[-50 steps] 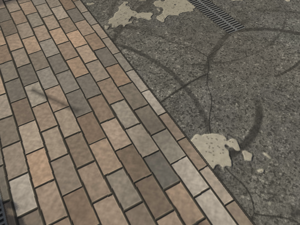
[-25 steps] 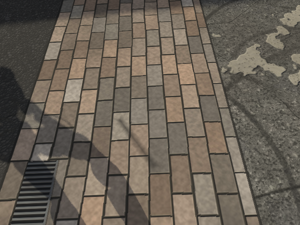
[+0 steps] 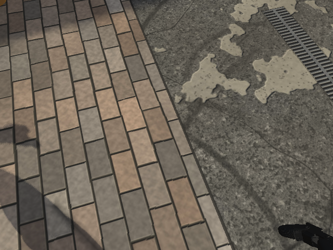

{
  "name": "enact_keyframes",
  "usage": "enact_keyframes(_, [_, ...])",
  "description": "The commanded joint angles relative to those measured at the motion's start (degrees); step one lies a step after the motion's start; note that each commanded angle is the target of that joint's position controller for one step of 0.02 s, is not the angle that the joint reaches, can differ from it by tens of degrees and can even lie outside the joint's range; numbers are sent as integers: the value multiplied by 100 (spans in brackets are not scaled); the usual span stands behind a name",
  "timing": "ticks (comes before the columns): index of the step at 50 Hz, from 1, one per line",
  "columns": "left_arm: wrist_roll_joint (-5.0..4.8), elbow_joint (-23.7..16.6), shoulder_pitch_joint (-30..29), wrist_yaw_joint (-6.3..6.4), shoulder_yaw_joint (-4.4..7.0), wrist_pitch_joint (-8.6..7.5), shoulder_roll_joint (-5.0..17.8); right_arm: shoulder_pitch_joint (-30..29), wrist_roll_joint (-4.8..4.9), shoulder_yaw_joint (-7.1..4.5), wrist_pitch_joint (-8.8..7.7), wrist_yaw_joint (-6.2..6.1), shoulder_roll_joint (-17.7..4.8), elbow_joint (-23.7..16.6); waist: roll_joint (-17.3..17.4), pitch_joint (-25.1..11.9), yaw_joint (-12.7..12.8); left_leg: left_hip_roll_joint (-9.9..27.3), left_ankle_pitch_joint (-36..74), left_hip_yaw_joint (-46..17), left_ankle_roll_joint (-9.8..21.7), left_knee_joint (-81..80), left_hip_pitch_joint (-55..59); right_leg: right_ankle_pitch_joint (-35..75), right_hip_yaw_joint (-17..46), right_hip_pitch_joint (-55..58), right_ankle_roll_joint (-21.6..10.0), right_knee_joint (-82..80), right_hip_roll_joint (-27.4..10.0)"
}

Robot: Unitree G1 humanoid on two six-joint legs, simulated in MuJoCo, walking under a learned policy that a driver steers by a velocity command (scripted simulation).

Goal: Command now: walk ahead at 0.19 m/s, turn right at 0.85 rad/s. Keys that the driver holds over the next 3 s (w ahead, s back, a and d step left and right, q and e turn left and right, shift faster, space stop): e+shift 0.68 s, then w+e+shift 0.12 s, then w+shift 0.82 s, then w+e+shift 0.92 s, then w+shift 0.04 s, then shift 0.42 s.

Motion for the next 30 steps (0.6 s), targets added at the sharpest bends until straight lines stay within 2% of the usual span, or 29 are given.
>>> enact_keyframes(1, [-66,-500,-96,99,310,34,993,707,50,-181,135,-42,-644,-151,-297,-1478,-402,-255,759,358,-46,-391,986,3696,1361,261,-135,-53,-1256])
enact_keyframes(3, [-92,-527,42,162,352,151,1014,354,75,-175,154,-44,-673,-248,-449,-1416,-194,-287,880,182,-41,-658,668,2865,1749,635,67,2,-1219])
enact_keyframes(5, [-66,-559,144,202,400,231,1042,55,110,-162,112,-48,-695,-317,-551,-1246,-28,-340,752,-4,-21,-992,357,2274,2179,1042,65,44,-1278])
enact_keyframes(8, [14,-619,157,211,448,271,1060,-200,164,-157,-15,-54,-759,-358,-683,-1063,106,-490,393,-176,70,-1584,320,2408,2632,1481,-50,290,-1354])
enact_keyframes(10, [49,-695,-1,201,470,279,1091,-102,211,-166,-104,-57,-822,-319,-751,-1019,51,-589,229,-263,160,-2151,760,2547,2873,1489,-57,456,-1335])
enact_keyframes(12, [36,-818,-376,181,467,291,1091,260,243,-192,-165,-81,-881,-206,-859,-901,-178,-632,359,-239,246,-3181,1717,1921,3022,1048,166,534,-1138])
enact_keyframes(13, [-27,-888,-610,171,437,284,1032,576,210,-208,-208,-122,-898,-117,-756,-850,-398,-454,976,-238,318,-4037,2591,1218,2871,513,404,776,-900])
enact_keyframes(14, [-90,-897,-237,159,335,264,657,629,181,-281,-210,-184,-1161,-116,149,-1190,-200,642,1525,-1005,616,-4318,3670,-1167,2147,-82,691,1667,-485])
enact_keyframes(15, [-108,-1007,351,194,278,290,464,566,203,-367,-82,-186,-1648,-271,1362,-1565,66,2173,2780,-2665,1334,-4358,4350,-3704,799,-1003,917,2798,343])
enact_keyframes(16, [175,-891,194,182,394,310,1124,948,273,-388,12,-157,-1348,-158,950,-1676,-228,2198,3426,-2766,1738,-4156,4301,-3444,369,-1315,988,3832,-23])
enact_keyframes(17, [213,-846,-43,136,438,337,1191,892,266,-309,63,-165,-1001,-174,625,-1406,-201,1910,3453,-2001,1637,-4066,4001,-2917,273,-1373,1019,4219,-330])
enact_keyframes(18, [166,-806,-178,68,447,390,1166,632,244,-269,114,-165,-814,-227,430,-1105,-163,1456,3123,-1226,1444,-4149,3568,-2452,201,-1274,1078,4360,-519])
enact_keyframes(19, [112,-825,-238,-13,430,449,1089,452,195,-279,141,-176,-844,-268,601,-983,-115,1166,2950,-734,1328,-4185,3355,-2145,72,-1235,1130,4578,-602])
enact_keyframes(20, [53,-821,-200,-78,399,488,1049,418,144,-299,154,-181,-884,-286,773,-933,-117,1017,3158,-360,1330,-4194,3192,-1982,-99,-1206,1188,4796,-637])
enact_keyframes(21, [12,-845,-257,-108,371,513,1007,483,120,-317,153,-160,-885,-279,799,-953,-138,965,3224,-117,1332,-4204,3146,-1872,-222,-1191,1216,4861,-684])
enact_keyframes(23, [-15,-939,-485,-142,318,538,915,673,103,-366,132,-121,-892,-241,830,-956,-244,1046,3014,113,1383,-4275,3257,-1768,-376,-1303,1244,4694,-817])
enact_keyframes(26, [5,-1096,-852,-210,255,572,787,956,90,-465,109,-97,-983,-139,895,-897,-402,1280,2509,272,1467,-4392,3482,-1717,-478,-1454,1224,4144,-1070])
enact_keyframes(30, [0,-1288,-1187,-318,181,592,601,1027,66,-576,87,-23,-1082,-89,911,-926,-454,1502,2059,712,1447,-4391,3383,-1777,-681,-980,1099,3153,-1338])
